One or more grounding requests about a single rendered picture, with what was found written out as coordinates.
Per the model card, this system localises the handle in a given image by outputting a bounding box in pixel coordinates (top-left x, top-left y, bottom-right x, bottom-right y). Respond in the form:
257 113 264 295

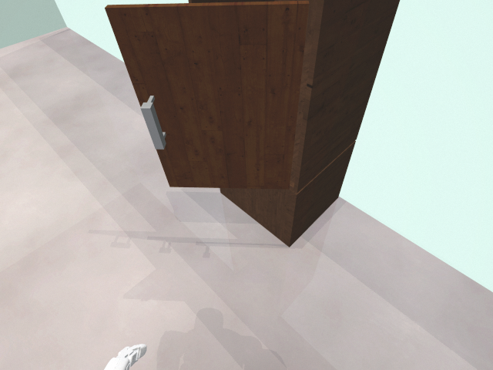
140 96 166 150

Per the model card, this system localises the cupboard door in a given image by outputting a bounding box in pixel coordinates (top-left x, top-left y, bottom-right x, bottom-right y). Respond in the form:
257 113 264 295
105 1 309 190

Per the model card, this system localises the robot left hand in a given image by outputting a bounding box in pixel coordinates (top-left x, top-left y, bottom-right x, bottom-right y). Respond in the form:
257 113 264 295
104 344 147 370

